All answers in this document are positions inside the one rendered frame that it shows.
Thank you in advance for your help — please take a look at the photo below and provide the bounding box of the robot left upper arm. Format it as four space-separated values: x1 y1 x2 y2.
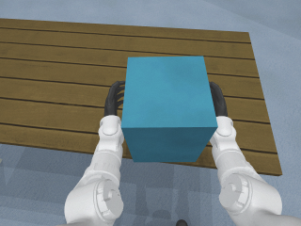
56 178 124 226

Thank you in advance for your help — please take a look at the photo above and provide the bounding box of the carton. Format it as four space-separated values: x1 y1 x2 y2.
120 56 218 163

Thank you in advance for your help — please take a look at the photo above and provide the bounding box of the left robot hand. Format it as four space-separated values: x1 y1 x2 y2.
103 80 126 117

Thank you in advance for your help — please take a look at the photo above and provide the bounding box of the right robot hand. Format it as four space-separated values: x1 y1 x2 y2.
209 81 228 117

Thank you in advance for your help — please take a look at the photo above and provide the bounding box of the robot right forearm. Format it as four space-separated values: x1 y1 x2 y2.
210 116 282 209

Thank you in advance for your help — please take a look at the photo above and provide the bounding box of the robot left forearm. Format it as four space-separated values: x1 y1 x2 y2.
64 115 124 214

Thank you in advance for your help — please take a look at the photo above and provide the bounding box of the robot right upper arm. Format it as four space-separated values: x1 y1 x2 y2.
218 172 301 226

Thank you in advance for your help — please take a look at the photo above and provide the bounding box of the table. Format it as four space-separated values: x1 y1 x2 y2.
0 18 282 176

